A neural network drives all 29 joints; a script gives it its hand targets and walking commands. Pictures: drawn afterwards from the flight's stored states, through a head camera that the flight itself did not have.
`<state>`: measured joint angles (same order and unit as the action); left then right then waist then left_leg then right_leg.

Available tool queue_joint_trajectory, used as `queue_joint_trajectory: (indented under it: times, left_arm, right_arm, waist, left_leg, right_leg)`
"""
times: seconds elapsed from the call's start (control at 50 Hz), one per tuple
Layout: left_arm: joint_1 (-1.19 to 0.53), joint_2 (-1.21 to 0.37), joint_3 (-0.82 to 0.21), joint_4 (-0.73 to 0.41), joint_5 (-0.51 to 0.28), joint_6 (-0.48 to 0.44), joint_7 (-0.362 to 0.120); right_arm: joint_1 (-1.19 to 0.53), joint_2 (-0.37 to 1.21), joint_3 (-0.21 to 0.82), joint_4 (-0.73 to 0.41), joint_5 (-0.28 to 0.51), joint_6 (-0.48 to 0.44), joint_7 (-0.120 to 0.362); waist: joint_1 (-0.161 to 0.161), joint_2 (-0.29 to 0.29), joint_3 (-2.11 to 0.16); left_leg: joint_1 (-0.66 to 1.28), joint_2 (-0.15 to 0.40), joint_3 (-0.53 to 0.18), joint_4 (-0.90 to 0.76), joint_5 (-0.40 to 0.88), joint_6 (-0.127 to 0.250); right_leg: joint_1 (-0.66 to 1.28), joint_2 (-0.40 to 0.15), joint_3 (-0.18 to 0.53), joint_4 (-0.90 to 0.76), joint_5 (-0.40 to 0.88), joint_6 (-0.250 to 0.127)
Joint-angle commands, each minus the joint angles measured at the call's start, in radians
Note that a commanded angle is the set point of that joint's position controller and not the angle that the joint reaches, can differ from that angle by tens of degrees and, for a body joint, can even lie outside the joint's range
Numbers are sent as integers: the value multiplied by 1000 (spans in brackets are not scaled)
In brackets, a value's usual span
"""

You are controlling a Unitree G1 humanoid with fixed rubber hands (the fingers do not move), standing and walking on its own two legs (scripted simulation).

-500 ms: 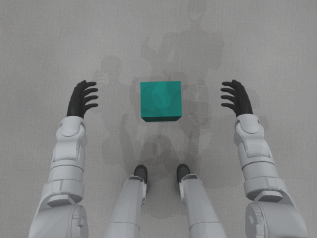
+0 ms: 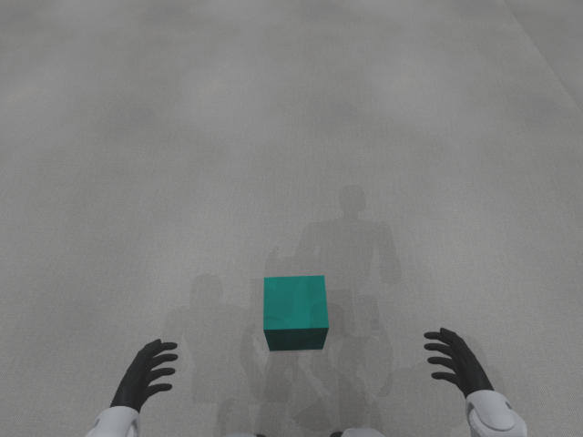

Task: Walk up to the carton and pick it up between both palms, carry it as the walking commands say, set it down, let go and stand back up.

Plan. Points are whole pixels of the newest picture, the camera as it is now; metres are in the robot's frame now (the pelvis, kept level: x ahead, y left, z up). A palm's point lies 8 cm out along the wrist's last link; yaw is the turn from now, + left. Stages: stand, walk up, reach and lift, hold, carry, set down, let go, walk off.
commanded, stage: let go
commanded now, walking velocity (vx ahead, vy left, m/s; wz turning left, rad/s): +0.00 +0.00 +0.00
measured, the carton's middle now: (295, 315) +0.45 +0.01 -0.64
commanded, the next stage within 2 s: stand in 0.38 s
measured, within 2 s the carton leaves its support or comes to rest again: neither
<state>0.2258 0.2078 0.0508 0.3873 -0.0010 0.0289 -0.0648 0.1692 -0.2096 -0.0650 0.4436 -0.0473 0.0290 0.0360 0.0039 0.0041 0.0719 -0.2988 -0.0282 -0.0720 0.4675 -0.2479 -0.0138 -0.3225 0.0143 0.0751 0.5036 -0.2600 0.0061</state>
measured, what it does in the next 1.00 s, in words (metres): stands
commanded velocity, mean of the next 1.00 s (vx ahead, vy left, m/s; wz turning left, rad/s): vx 0.00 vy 0.00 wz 0.00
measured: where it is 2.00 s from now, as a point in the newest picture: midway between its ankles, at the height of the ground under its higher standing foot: outside the picture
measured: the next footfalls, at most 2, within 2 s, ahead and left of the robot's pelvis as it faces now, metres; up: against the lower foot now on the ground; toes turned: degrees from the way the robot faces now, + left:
none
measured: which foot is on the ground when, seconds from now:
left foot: down 0.00-1.00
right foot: down 0.00-1.00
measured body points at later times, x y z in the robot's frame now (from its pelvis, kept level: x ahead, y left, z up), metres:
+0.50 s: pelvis +0.02 +0.01 +0.00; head +0.02 +0.01 +0.45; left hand +0.18 +0.27 -0.08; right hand +0.18 -0.24 -0.09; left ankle -0.01 +0.13 -0.74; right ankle +0.00 -0.12 -0.74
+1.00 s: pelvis +0.01 +0.01 +0.00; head -0.02 +0.01 +0.45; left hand +0.12 +0.30 -0.10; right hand +0.11 -0.29 -0.10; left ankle -0.01 +0.13 -0.74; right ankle +0.00 -0.12 -0.74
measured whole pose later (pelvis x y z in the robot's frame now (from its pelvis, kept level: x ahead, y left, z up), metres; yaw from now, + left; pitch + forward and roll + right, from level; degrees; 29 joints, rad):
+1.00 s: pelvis +0.01 +0.01 +0.00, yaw -1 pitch -1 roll +0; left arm 0.27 0.36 0.02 0.81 0.05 -0.01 0.01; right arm 0.28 -0.33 -0.03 0.81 -0.04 -0.02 -0.01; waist 0.00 -0.01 -0.08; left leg -0.18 -0.01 -0.04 0.49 -0.30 -0.01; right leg -0.20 0.01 0.07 0.50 -0.29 0.01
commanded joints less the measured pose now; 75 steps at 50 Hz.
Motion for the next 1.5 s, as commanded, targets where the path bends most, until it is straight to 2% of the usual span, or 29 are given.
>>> queue_joint_trajectory:
  times: [0.0,0.1,0.14,0.16,0.28,0.3,0.32,0.34,0.36,0.38,0.46,0.5,0.56,0.62,0.64,0.7,0.72,0.74,0.78,0.8,0.82,0.86,0.94,1.06,1.14,1.28,1.32,1.36,1.48]
  left_arm:
    - [-52,106,3,-100,-12,25,-17]
    - [-53,140,10,-145,-4,53,-22]
    - [-25,127,19,-114,13,74,-28]
    - [-53,150,20,-140,19,81,-22]
    - [-72,131,34,-176,31,87,-20]
    - [-4,105,31,-97,26,98,-15]
    - [5,96,31,-71,38,112,-11]
    - [-1,95,47,-106,56,97,-7]
    - [-19,247,61,65,14,71,44]
    - [4,234,47,72,23,51,60]
    - [-16,221,26,141,37,-5,92]
    - [-57,227,34,142,44,-11,87]
    - [-35,211,27,187,53,-32,75]
    - [-65,234,23,216,51,-35,69]
    - [-50,247,32,232,56,-29,79]
    - [-1,269,35,276,49,-38,80]
    - [-23,271,27,257,58,-47,76]
    - [3,237,16,290,46,-50,69]
    - [38,282,22,312,51,-44,79]
    - [-3,271,24,310,62,-57,69]
    - [-24,308,29,298,50,-64,73]
    - [3,311,24,338,57,-68,77]
    - [-5,300,20,357,45,-58,75]
    - [5,291,4,404,48,-67,82]
    - [30,293,3,432,28,-57,84]
    - [11,348,-7,485,34,-67,76]
    - [-15,328,-8,475,33,-71,82]
    - [-7,316,-21,506,19,-61,75]
    - [-47,353,-4,523,21,-65,81]
  right_arm:
    - [-21,-89,-21,-141,12,17,27]
    - [50,-99,-16,-144,42,53,33]
    - [17,-115,7,-157,37,68,45]
    - [34,-121,-9,-149,29,87,40]
    - [3,-121,-15,-161,22,96,50]
    - [48,-109,-6,-129,8,102,46]
    - [8,-105,-1,-165,16,100,49]
    - [5,-108,-29,-149,3,100,41]
    - [50,-229,-50,20,22,51,-8]
    - [68,-244,-33,25,24,29,-22]
    - [27,-177,-14,83,12,-15,-38]
    - [63,-217,-32,120,6,-31,-43]
    - [19,-195,-11,147,20,-29,-38]
    - [27,-284,-43,170,-16,-36,-52]
    - [26,-221,-27,177,-6,-39,-45]
    - [62,-279,-37,209,-5,-34,-56]
    - [67,-301,-39,217,11,-40,-63]
    - [90,-320,-45,227,5,-52,-58]
    - [46,-258,-19,206,0,-56,-45]
    - [77,-258,-15,247,6,-53,-54]
    - [22,-293,-20,224,6,-55,-47]
    - [48,-270,-17,260,-4,-48,-54]
    - [99,-299,-18,299,1,-68,-47]
    - [60,-280,-5,326,16,-62,-59]
    - [56,-324,-6,373,-5,-63,-54]
    - [125,-337,0,435,14,-65,-56]
    - [73,-341,6,435,9,-61,-55]
    - [109,-355,10,447,11,-76,-53]
    - [67,-333,17,474,7,-61,-54]
  waist:
    - [-11,-35,-110]
    - [-33,-41,-7]
    - [11,-33,17]
    - [-14,55,40]
    - [-8,53,29]
    - [-23,-37,80]
    - [18,-2,23]
    - [-15,58,-39]
    - [-7,-60,-182]
    - [9,-33,-207]
    - [-1,-57,-218]
    - [-21,64,-206]
    - [6,-13,-248]
    - [-18,72,-100]
    - [1,-15,-148]
    - [2,72,-95]
    - [-15,10,-83]
    - [-12,91,-75]
    - [13,44,-81]
    - [-1,-74,-89]
    - [-8,-33,-87]
    - [15,-55,-74]
    - [-16,99,-111]
    - [1,-69,-142]
    - [10,21,-46]
    - [-28,-16,13]
    - [0,-69,-20]
    - [-13,44,-33]
    - [7,-16,-16]
  left_leg:
    - [134,-37,97,-94,-5,-14]
    - [206,-37,99,-105,-6,12]
    - [205,-44,100,-106,-32,14]
    - [195,-32,99,-122,-40,3]
    - [196,-32,105,-110,44,-3]
    - [218,-18,86,-125,61,14]
    - [179,-31,90,-100,98,10]
    - [242,-29,86,-90,196,-4]
    - [211,74,15,-11,399,-10]
    - [187,74,-2,-10,528,-14]
    - [170,57,54,38,418,-24]
    - [144,66,38,28,393,-27]
    - [174,74,22,11,339,-17]
    - [79,72,23,-15,202,5]
    - [122,87,2,-35,194,4]
    - [90,87,12,-38,221,15]
    - [89,118,-53,-75,215,16]
    - [73,112,-42,-65,178,29]
    - [67,112,-46,-72,101,32]
    - [84,105,-38,-85,112,26]
    - [43,91,-28,-79,36,29]
    - [92,101,-27,-70,94,29]
    - [116,88,5,-36,193,22]
    - [162,135,-63,-59,208,40]
    - [66,118,-31,-93,158,36]
    - [104,107,-49,-97,-32,43]
    - [96,115,-49,-100,31,55]
    - [109,116,-52,-123,67,43]
    - [102,120,-68,-147,102,33]
  right_leg:
    - [142,6,-65,-155,-33,-5]
    - [202,11,-74,-174,-2,5]
    - [200,3,-78,-186,-58,-2]
    - [219,30,-83,-167,-54,1]
    - [248,47,-92,-137,38,12]
    - [226,51,-98,-124,50,16]
    - [265,43,-97,-119,79,7]
    - [257,56,-89,-92,155,2]
    - [165,-31,-63,-34,333,30]
    - [217,-28,-65,7,387,34]
    - [187,-54,-2,-34,499,22]
    - [179,-52,-24,-1,437,11]
    - [144,-29,-40,-39,247,9]
    - [78,-54,23,-63,236,-10]
    - [96,-36,-15,-44,190,-19]
    - [91,-59,27,-66,196,-16]
    - [65,-49,-6,-69,127,-23]
    - [96,-56,15,-66,147,-16]
    - [93,-60,21,-77,100,-12]
    - [78,-57,22,-91,90,-23]
    - [90,-60,25,-104,52,-6]
    - [58,-77,58,-102,99,-39]
    - [98,-79,49,-76,214,-31]
    - [113,-65,32,-72,228,-27]
    - [129,-95,62,-92,208,-39]
    - [18,-110,129,-222,-65,-48]
    - [73,-102,124,-197,-33,-48]
    - [79,-96,103,-155,47,-43]
    - [118,-76,62,-160,53,-38]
